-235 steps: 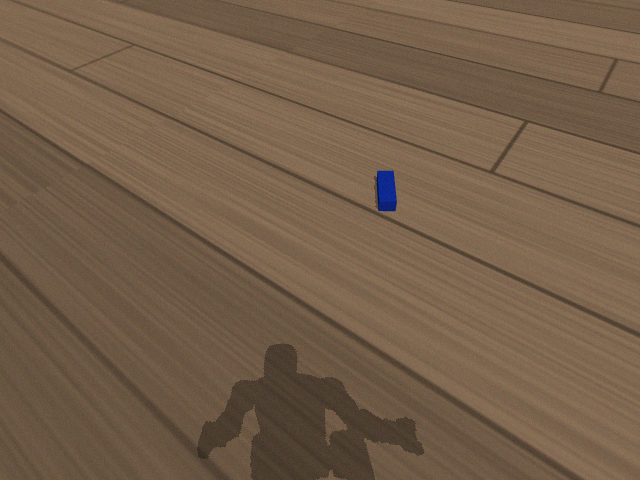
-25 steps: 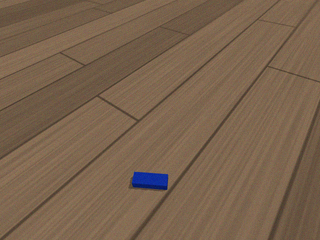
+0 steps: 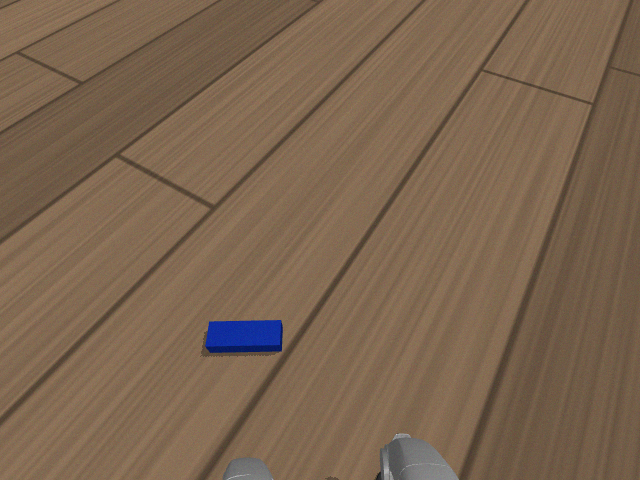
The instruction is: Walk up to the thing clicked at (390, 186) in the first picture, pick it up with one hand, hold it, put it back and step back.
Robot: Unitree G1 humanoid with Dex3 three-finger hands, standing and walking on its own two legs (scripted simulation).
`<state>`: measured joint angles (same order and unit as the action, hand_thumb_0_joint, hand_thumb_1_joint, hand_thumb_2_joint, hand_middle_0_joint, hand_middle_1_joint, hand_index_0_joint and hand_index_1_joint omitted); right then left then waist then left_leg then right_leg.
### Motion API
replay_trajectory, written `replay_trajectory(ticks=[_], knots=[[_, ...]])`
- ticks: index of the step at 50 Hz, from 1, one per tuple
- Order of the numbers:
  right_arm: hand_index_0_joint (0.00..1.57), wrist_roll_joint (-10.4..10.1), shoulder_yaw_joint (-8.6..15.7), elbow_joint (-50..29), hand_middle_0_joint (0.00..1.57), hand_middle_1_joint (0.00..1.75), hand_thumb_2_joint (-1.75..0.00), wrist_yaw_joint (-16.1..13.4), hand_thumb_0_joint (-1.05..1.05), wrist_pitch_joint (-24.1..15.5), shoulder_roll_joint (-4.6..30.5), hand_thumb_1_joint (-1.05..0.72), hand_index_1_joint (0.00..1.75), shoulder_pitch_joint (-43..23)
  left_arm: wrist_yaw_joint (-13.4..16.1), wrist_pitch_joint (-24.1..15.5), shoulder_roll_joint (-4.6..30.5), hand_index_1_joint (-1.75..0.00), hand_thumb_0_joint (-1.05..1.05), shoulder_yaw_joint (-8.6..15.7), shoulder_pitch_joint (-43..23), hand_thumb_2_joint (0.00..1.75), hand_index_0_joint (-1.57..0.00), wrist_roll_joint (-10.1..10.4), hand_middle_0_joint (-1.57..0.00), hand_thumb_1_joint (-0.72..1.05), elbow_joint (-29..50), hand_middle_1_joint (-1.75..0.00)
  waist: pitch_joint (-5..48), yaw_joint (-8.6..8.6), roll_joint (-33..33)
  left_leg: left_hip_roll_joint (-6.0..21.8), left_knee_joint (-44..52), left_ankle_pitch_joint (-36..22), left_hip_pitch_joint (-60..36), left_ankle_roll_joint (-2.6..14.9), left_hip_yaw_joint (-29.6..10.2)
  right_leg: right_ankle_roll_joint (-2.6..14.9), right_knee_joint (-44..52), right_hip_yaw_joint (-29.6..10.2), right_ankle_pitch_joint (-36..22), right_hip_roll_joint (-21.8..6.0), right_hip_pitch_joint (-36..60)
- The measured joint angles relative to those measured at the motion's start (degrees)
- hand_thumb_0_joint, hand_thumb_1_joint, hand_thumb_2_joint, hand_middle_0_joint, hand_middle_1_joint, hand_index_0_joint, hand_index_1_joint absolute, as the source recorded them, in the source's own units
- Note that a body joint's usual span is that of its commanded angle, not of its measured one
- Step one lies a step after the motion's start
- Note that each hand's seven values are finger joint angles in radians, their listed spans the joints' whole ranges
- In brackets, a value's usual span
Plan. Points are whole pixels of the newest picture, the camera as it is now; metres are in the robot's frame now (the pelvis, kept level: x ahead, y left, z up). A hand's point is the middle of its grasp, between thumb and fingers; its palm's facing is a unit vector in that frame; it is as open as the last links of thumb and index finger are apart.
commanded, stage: walk up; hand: left
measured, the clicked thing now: (245, 336) +0.54 +0.27 -0.70
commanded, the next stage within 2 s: none
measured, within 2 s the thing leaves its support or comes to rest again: neither
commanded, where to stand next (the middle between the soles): +0.10 +0.00 m, yaw +1 degrees
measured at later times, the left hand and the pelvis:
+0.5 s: hand (177, 457) +0.16 +0.22 -0.12, palm faces -0.02 -0.89 -0.45, open 7.4 cm; pelvis +0.04 -0.05 +0.01, yaw +0 degrees
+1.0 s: hand out of the picture +0.02 +0.26 -0.11, palm faces +0.07 -0.88 -0.46, open 7.4 cm; pelvis -0.02 -0.03 +0.02, yaw +3 degrees
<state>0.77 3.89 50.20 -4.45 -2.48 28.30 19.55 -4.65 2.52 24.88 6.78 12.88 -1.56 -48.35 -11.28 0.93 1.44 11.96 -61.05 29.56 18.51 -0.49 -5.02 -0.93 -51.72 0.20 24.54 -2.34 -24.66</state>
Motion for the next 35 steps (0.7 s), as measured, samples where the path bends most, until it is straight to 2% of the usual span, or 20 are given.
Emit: replay_trajectory(ticks=[2,5,11,14,17,18,21,22,24,26,27,28,30,32,35], knots=[[0.21,-0.60,-0.60,0.06,0.21,0.30,-0.90,-0.03,0.01,0.77,-1.38,-0.90,0.30,-2.76,0.67,-0.77,-1.03,-0.30,0.01,-0.71,0.92,0.90,-0.20,0.49,-0.20,0.91,0.73,-0.30,0.87,0.95,0.84,-5.28,-9.34,2.69,4.50,1.34,-0.03,0.91,1.58,-1.41,-0.26,-0.11,0.94],[0.21,-1.54,-1.66,-1.67,0.20,0.30,-0.90,0.62,0.01,-0.12,-2.37,-0.90,0.30,-5.36,1.79,-1.60,-2.78,-0.30,0.01,-2.27,2.06,0.90,-0.20,0.97,-0.20,0.90,1.14,-0.30,1.92,1.25,-0.98,-8.74,-11.56,0.17,9.98,2.46,1.67,1.91,6.77,-1.28,-2.02,1.01,3.96],[0.21,-1.78,-3.02,-2.65,0.20,0.30,-0.90,2.29,0.01,-0.31,-4.67,-0.90,0.30,-8.58,4.50,-3.77,-3.27,-0.30,0.01,-4.44,1.54,0.90,-0.20,1.30,-0.20,0.90,0.23,-0.30,2.39,1.11,-4.03,-10.32,6.01,-5.29,11.36,1.73,5.79,2.99,8.42,0.29,-0.97,3.31,6.45],[0.21,-1.16,-3.04,-2.34,0.20,0.30,-0.90,3.03,0.01,0.69,-6.09,-0.90,0.30,-9.35,5.45,-3.84,-2.43,-0.30,0.01,-5.08,0.06,0.90,-0.20,2.26,-0.20,0.90,0.33,-0.30,2.00,0.65,-3.45,-11.26,15.70,-12.93,7.82,2.38,7.33,2.90,4.61,0.99,2.00,2.91,5.80],[0.21,-0.12,-2.75,-2.26,0.21,0.30,-0.90,3.78,0.01,1.82,-7.37,-0.90,0.30,-10.50,6.46,-3.28,-2.04,-0.30,0.01,-4.87,-3.20,0.90,-0.20,3.28,-0.20,0.90,0.06,-0.30,0.10,0.19,-1.11,-13.09,16.48,-12.71,6.84,1.86,7.96,2.30,-0.55,0.47,2.67,1.04,4.08],[0.21,-0.19,-2.77,-2.61,0.21,0.30,-0.90,4.12,0.01,2.16,-7.21,-0.90,0.30,-11.00,6.82,-3.18,-2.35,-0.30,0.01,-4.92,-4.09,0.90,-0.20,3.53,-0.20,0.90,0.22,-0.30,-0.60,-0.01,-1.44,-12.84,16.17,-12.55,6.94,2.09,7.79,1.95,-2.58,0.15,1.80,1.52,3.11],[0.21,-0.13,-2.30,-3.42,0.21,0.30,-0.90,4.47,0.01,3.04,-6.93,-0.90,0.30,-12.36,7.17,-3.00,-2.92,-0.30,0.01,-5.27,-5.92,0.90,-0.20,3.39,-0.20,0.90,0.19,-0.30,-1.42,-0.92,-2.74,-11.85,16.36,-13.07,7.38,2.20,6.95,2.28,-7.36,-0.91,8.80,2.90,1.36],[0.21,-0.04,-2.19,-3.80,0.21,0.30,-0.90,4.51,0.01,3.42,-6.92,-0.90,0.30,-12.68,7.06,-2.96,-2.93,-0.30,0.01,-5.20,-6.20,0.90,-0.20,3.24,-0.20,0.90,0.17,-0.30,-1.21,-1.10,-2.83,-11.67,16.74,-13.49,7.71,1.91,6.92,2.52,-8.21,-1.18,9.48,2.85,0.96],[0.21,0.20,-1.99,-4.52,0.21,0.30,-0.90,4.61,0.01,4.03,-6.67,-0.90,0.30,-13.26,6.95,-3.12,-2.96,-0.30,0.01,-5.00,-6.42,0.90,-0.20,3.07,-0.20,0.90,0.11,-0.30,-0.76,-1.40,-3.24,-11.19,17.04,-14.21,8.66,1.29,6.73,2.71,-6.85,-0.80,7.87,2.46,1.47],[0.21,0.37,-1.74,-4.94,0.21,0.30,-0.90,4.80,0.01,4.77,-6.19,-0.90,0.30,-13.65,7.10,-3.89,-2.96,-0.30,0.01,-4.76,-6.04,0.90,-0.20,2.81,-0.20,0.90,0.03,-0.30,-0.03,-1.32,-3.78,-10.62,16.07,-14.36,10.15,0.62,6.50,2.44,1.81,-0.06,2.75,2.07,4.53],[0.21,0.26,-1.51,-4.86,0.21,0.30,-0.90,4.92,0.01,5.23,-5.64,-0.90,0.30,-14.09,7.34,-4.48,-3.38,-0.30,0.01,-4.54,-5.95,0.90,-0.20,2.48,-0.20,0.90,-0.34,-0.30,-0.20,-1.27,-4.98,-9.79,14.84,-14.18,10.86,0.42,5.81,2.26,4.05,0.53,3.33,2.88,5.61],[0.21,0.07,-1.19,-4.55,0.21,0.30,-0.90,4.91,0.01,5.78,-5.13,-0.90,0.30,-14.59,7.56,-4.92,-3.90,-0.30,0.01,-4.51,-5.73,0.90,-0.20,1.89,-0.20,0.90,-0.60,-0.30,-0.65,-1.48,-6.33,-9.68,13.15,-14.45,11.52,0.94,3.83,2.52,4.07,1.36,3.24,3.72,5.91],[0.21,0.17,-0.79,-4.03,0.20,0.30,-0.90,4.44,0.01,6.82,-5.01,-0.90,0.30,-14.74,7.75,-5.32,-4.12,-0.30,0.01,-4.89,-4.26,0.90,-0.20,0.86,-0.20,0.90,-0.73,-0.30,-0.51,-1.18,-6.14,-12.61,6.98,-5.95,12.78,1.44,0.26,3.15,3.25,1.20,2.95,3.21,5.72],[0.21,0.33,-0.38,-3.66,0.20,0.30,-0.90,4.25,0.01,7.38,-4.87,-0.91,0.30,-14.44,8.02,-5.38,-4.31,-0.30,0.01,-4.86,-2.54,0.89,-0.20,0.52,-0.20,0.90,-1.33,-0.30,0.23,-0.47,-5.05,-15.30,-0.50,-1.05,13.98,1.28,-1.72,3.39,3.98,0.00,2.01,1.85,5.67],[0.21,-0.18,0.39,-3.28,0.20,0.30,-0.90,4.55,0.01,7.01,-3.49,-0.91,0.30,-13.56,8.33,-5.14,-4.88,-0.30,0.01,-4.59,-0.94,0.89,-0.21,0.17,-0.21,0.90,-2.51,-0.30,0.70,-0.71,-5.52,-16.80,-6.45,-3.20,14.22,0.92,-4.40,2.86,7.12,-0.03,-0.20,0.37,6.58]])
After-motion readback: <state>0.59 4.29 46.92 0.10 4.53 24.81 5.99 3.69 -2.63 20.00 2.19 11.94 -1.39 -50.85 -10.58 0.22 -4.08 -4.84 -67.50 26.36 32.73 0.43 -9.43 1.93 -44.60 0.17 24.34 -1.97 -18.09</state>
